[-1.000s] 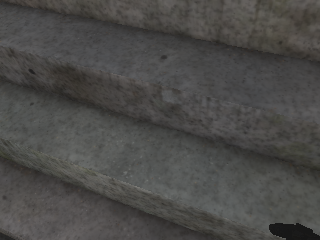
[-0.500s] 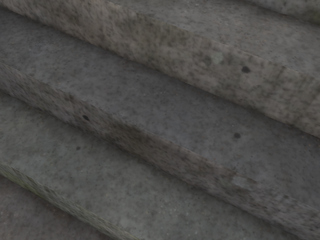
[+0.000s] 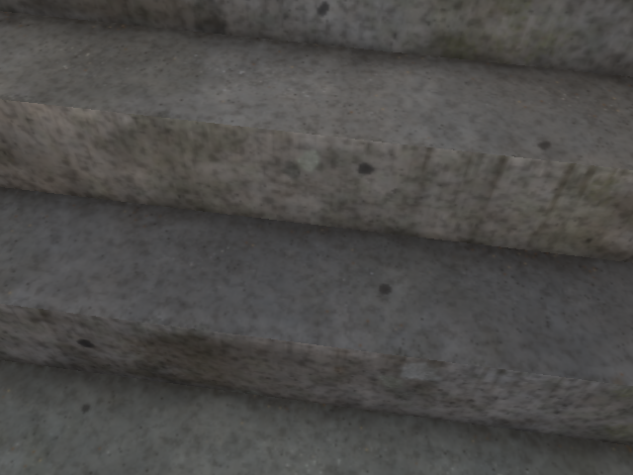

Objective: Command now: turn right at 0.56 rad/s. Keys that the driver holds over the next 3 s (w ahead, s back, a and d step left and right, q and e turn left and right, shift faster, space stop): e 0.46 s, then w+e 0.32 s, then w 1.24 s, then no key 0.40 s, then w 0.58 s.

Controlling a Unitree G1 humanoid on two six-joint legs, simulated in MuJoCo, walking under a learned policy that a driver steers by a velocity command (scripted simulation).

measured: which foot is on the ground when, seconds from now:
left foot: down 0.00-0.54, up 0.56-0.84, down 0.86-1.00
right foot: up 0.00-0.54, down 0.56-0.86, up 0.88-1.00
